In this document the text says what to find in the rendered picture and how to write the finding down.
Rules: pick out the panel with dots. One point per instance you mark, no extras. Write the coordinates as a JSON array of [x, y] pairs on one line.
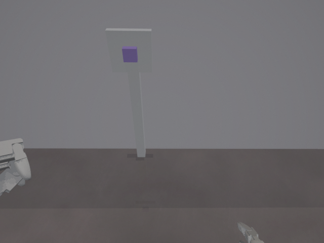
[[142, 39]]

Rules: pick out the right robot hand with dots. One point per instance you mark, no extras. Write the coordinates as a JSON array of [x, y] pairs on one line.
[[250, 234]]

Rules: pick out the button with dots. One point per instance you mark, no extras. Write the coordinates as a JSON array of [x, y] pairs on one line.
[[130, 54]]

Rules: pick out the left robot hand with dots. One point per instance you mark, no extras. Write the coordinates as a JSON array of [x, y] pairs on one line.
[[14, 162]]

